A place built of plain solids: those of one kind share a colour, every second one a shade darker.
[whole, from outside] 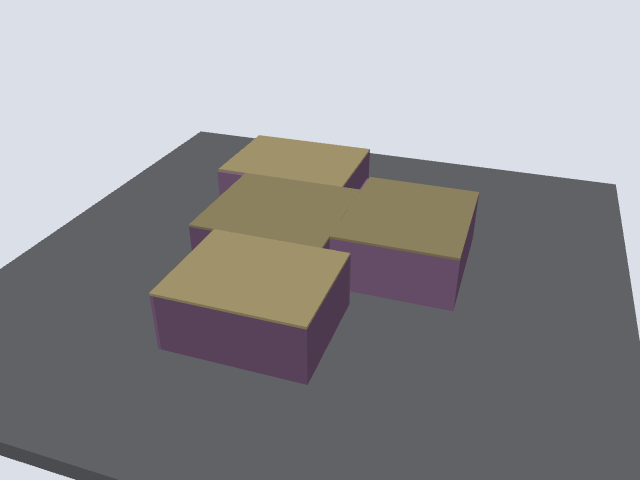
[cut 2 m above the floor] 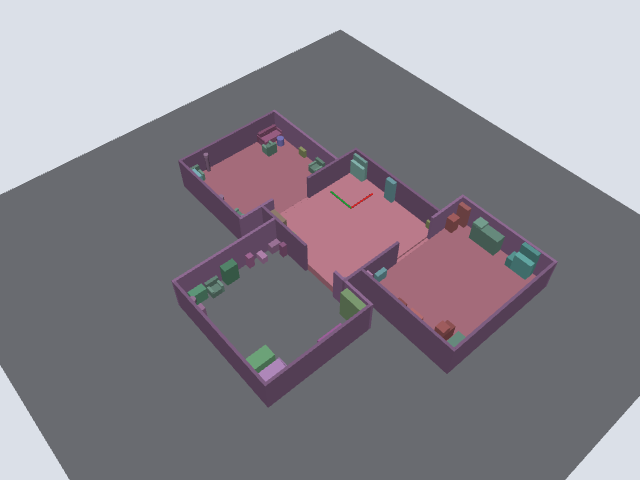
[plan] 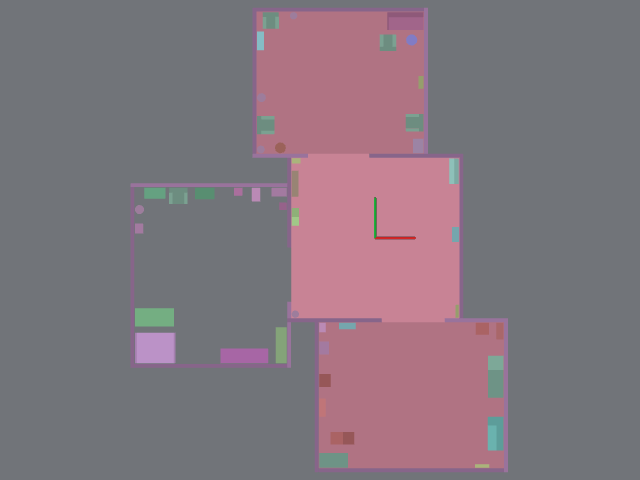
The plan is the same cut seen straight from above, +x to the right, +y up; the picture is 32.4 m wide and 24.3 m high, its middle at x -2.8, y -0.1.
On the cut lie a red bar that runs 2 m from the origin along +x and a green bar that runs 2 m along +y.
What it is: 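One storey of an old house, long lived in; a hub and three side rooms behind broad openings; a side room's floor lies below the hub's by a bare drop, by one riser or not at all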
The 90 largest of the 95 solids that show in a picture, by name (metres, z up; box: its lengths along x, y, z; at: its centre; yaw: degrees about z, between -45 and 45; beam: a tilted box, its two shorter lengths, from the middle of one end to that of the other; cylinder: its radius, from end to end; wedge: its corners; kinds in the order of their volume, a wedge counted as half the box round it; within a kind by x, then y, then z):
{
 "floor_1": {"box": [3.11, 0.2, 0.69], "at": [-1.85, 4.16, 0.29]},
 "floor_2": {"box": [8.48, 7.2, 0.69], "at": [-1.77, 7.86, 0.29]},
 "floor_3": {"box": [8.52, 8.13, 0.69], "at": [0.0, 0.0, 0.29]},
 "floor_4": {"box": [9.38, 7.39, 0.53], "at": [1.82, -7.96, 0.22]},
 "floor_5": {"box": [3.19, 0.2, 0.53], "at": [1.92, -4.16, 0.22]},
 "wall_1": {"box": [0.2, 8.95, 3.66], "at": [-12.3, -1.9, 1.78]},
 "wall_2": {"box": [7.94, 0.2, 3.66], "at": [-8.43, -6.47, 1.78]},
 "wall_3": {"box": [7.94, 0.2, 3.66], "at": [-8.43, 2.68, 1.78]},
 "wall_4": {"box": [0.2, 7.4, 3.66], "at": [-6.12, 7.96, 1.78]},
 "wall_5": {"box": [1.76, 0.2, 3.66], "at": [-5.34, 4.16, 1.78]},
 "wall_6": {"box": [0.2, 2.31, 3.66], "at": [-4.36, -5.42, 1.78]},
 "wall_7": {"box": [0.2, 0.84, 3.66], "at": [-4.36, -3.64, 1.78]},
 "wall_8": {"box": [0.2, 4.55, 3.66], "at": [-4.36, 1.79, 1.78]},
 "wall_9": {"box": [1.05, 0.2, 3.66], "at": [-3.93, 4.16, 1.78]},
 "wall_10": {"box": [0.2, 7.59, 3.66], "at": [-2.97, -8.06, 1.78]},
 "wall_11": {"box": [4.78, 0.2, 3.66], "at": [-2.07, -4.16, 1.78]},
 "wall_12": {"box": [8.48, 0.2, 3.66], "at": [-1.77, 11.56, 1.78]},
 "wall_13": {"box": [9.38, 0.2, 3.66], "at": [1.82, -11.75, 1.78]},
 "wall_14": {"box": [4.76, 0.2, 3.66], "at": [2.08, 4.16, 1.78]},
 "wall_15": {"box": [0.2, 7.4, 3.66], "at": [2.57, 7.96, 1.78]},
 "wall_16": {"box": [0.94, 0.2, 3.66], "at": [3.99, -4.16, 1.78]},
 "wall_17": {"box": [0.2, 8.13, 3.66], "at": [4.36, 0.0, 1.78]},
 "wall_18": {"box": [2.25, 0.2, 3.66], "at": [5.59, -4.16, 1.78]},
 "wall_19": {"box": [0.2, 7.59, 3.66], "at": [6.61, -8.06, 1.78]},
 "roof_1": {"box": [7.94, 9.35, 0.16], "at": [-8.43, -1.9, 3.69]},
 "roof_2": {"box": [8.88, 7.4, 0.16], "at": [-1.77, 7.96, 3.69]},
 "roof_3": {"box": [8.92, 8.53, 0.16], "at": [0.0, 0.0, 3.69]},
 "roof_4": {"box": [9.78, 7.59, 0.16], "at": [1.82, -8.06, 3.69]},
 "workbench_1": {"box": [1.46, 0.75, 1.38], "at": [-2.11, -11.25, 1.17]},
 "workbench_2": {"box": [0.78, 2.13, 1.42], "at": [6.1, -7.02, 1.19]},
 "workbench_3": {"box": [0.78, 0.72, 0.2], "at": [6.1, -6.32, 2.0]},
 "bed_1": {"box": [0.09, 1.55, 1.02], "at": [-12.12, -5.57, 0.46]},
 "bed_2": {"box": [1.97, 1.55, 0.79], "at": [-11.09, -5.57, 0.34]},
 "wardrobe_1": {"box": [0.55, 1.83, 2.41], "at": [-4.76, -5.43, 1.15]},
 "armchair_1": {"box": [0.76, 0.57, 0.51], "at": [-10.06, 2.01, 0.21]},
 "armchair_2": {"box": [0.94, 0.26, 0.95], "at": [-9.97, 2.42, 0.43]},
 "armchair_3": {"box": [0.17, 0.57, 0.71], "at": [-9.59, 2.01, 0.3]},
 "armchair_4": {"box": [0.21, 0.92, 1.03], "at": [-5.88, 5.72, 1.16]},
 "armchair_5": {"box": [0.68, 0.74, 0.5], "at": [-5.44, 5.63, 0.89]},
 "armchair_6": {"box": [0.68, 0.18, 0.67], "at": [-5.44, 6.09, 0.97]},
 "armchair_7": {"box": [0.64, 0.61, 0.49], "at": [-5.38, 10.89, 0.88]},
 "armchair_8": {"box": [0.82, 0.24, 0.99], "at": [-5.29, 11.32, 1.13]},
 "armchair_9": {"box": [0.18, 0.61, 0.65], "at": [-4.97, 10.89, 0.96]},
 "armchair_10": {"box": [0.2, 0.62, 0.65], "at": [0.32, 9.99, 0.96]},
 "armchair_11": {"box": [0.84, 0.21, 0.91], "at": [0.64, 9.58, 1.09]},
 "armchair_12": {"box": [0.64, 0.62, 0.48], "at": [0.74, 9.99, 0.88]},
 "armchair_13": {"box": [0.67, 0.72, 0.47], "at": [1.87, 5.91, 0.88]},
 "armchair_14": {"box": [0.23, 0.88, 0.9], "at": [2.32, 5.84, 1.09]},
 "stove_1": {"box": [0.45, 1.27, 1.44], "at": [5.91, -10.13, 1.2]},
 "stove_2": {"box": [0.8, 0.44, 0.79], "at": [6.09, -9.27, 0.88]},
 "stove_3": {"box": [0.35, 1.27, 2.3], "at": [6.31, -10.13, 1.63]},
 "carton_stack_1": {"box": [0.59, 0.67, 1.33], "at": [-2.55, -7.21, 1.15]},
 "carton_stack_2": {"box": [0.64, 0.63, 0.52], "at": [-1.95, -10.13, 1.77]},
 "carton_stack_3": {"box": [1.21, 0.63, 1.03], "at": [-1.67, -10.13, 1.0]},
 "carton_stack_4": {"box": [0.67, 0.61, 1.16], "at": [5.42, -4.6, 1.06]},
 "chest_drawers_1": {"box": [1.08, 0.57, 1.07], "at": [-11.16, 2.27, 0.49]},
 "chest_drawers_2": {"box": [1.0, 0.59, 1.58], "at": [-8.63, 2.26, 0.74]},
 "tall_odds_1": {"box": [0.43, 0.51, 1.94], "at": [-11.95, 0.48, 0.92]},
 "tall_odds_2": {"box": [0.43, 0.71, 0.6], "at": [-6.04, 2.2, 0.25]},
 "tall_odds_3": {"box": [0.77, 0.45, 0.77], "at": [-4.87, 2.33, 0.33]},
 "tall_odds_4": {"box": [0.34, 0.48, 1.74], "at": [-2.67, -4.53, 1.35]},
 "tall_odds_5": {"box": [0.5, 0.65, 0.96], "at": [-2.59, -5.57, 0.96]},
 "mattress_bed_1": {"box": [1.98, 0.92, 0.79], "at": [-11.18, -4.02, 0.34]},
 "bookcase_1": {"box": [0.35, 0.96, 1.72], "at": [-5.81, 9.98, 1.5]},
 "bookcase_2": {"box": [0.85, 0.33, 0.77], "at": [-1.41, -4.46, 0.86]},
 "bookcase_3": {"box": [0.35, 0.76, 1.87], "at": [4.06, 0.18, 1.57]},
 "metal_shelving_1": {"box": [0.34, 0.92, 1.85], "at": [-2.67, -8.59, 1.41]},
 "metal_shelving_2": {"box": [0.36, 0.84, 1.76], "at": [6.3, -4.71, 1.36]},
 "sideboard_1": {"box": [0.25, 1.3, 1.27], "at": [3.87, 3.38, 1.27]},
 "sideboard_2": {"box": [0.23, 1.3, 1.76], "at": [4.12, 3.38, 1.52]},
 "sofa_1": {"box": [1.75, 0.65, 0.47], "at": [1.48, 10.85, 0.87]},
 "sofa_2": {"box": [1.83, 0.26, 0.68], "at": [1.52, 11.31, 0.98]},
 "sofa_3": {"box": [1.67, 0.26, 0.2], "at": [1.52, 11.31, 1.42]},
 "desk_1": {"box": [1.86, 0.75, 0.51], "at": [-6.9, -5.97, 0.95]},
 "desk_2": {"box": [0.56, 0.75, 0.57], "at": [-5.69, -5.97, 0.23]},
 "coat_rack_1": {"box": [0.34, 1.33, 1.93], "at": [-4.06, 2.75, 1.6]},
 "tv_unit_1": {"box": [0.53, 0.74, 1.03], "at": [2.17, 4.66, 1.15]},
 "side_table_1": {"box": [0.43, 0.42, 1.09], "at": [-6.94, 2.34, 0.49]},
 "side_table_2": {"box": [0.38, 0.38, 1.13], "at": [-4.68, 1.6, 0.52]},
 "crate_stack_1": {"box": [0.37, 0.45, 0.65], "at": [-4.05, 0.84, 0.96]},
 "crate_stack_2": {"box": [0.37, 0.45, 1.29], "at": [-4.05, 1.29, 1.28]},
 "plant_big_round_1": {"cylinder": 0.27, "from": [-4.81, 4.57, 0.64], "to": [-4.81, 4.57, 1.8]},
 "radiator_1": {"box": [0.45, 0.26, 0.64], "at": [-4.01, 3.91, 0.96]},
 "radiator_2": {"box": [0.26, 0.64, 0.65], "at": [2.31, 7.88, 0.96]},
 "radiator_3": {"box": [0.72, 0.18, 0.7], "at": [5.41, -11.54, 0.83]},
 "floor_lamp_round_1": {"cylinder": 0.23, "from": [-11.94, 1.44, 1.39], "to": [-11.94, 1.44, 1.71]},
 "floor_lamp_round_2": {"cylinder": 0.19, "from": [-5.79, 4.49, 1.94], "to": [-5.79, 4.49, 2.22]},
 "floor_lamp_round_3": {"cylinder": 0.22, "from": [-5.76, 7.11, 1.87], "to": [-5.76, 7.11, 2.14]},
 "floor_lamp_round_4": {"cylinder": 0.14, "from": [-4.14, 11.25, 0.64], "to": [-4.14, 11.25, 2.03]},
 "stool_pouffe_round_1": {"cylinder": 0.28, "from": [1.84, 10.02, 0.64], "to": [1.84, 10.02, 1.26]}
}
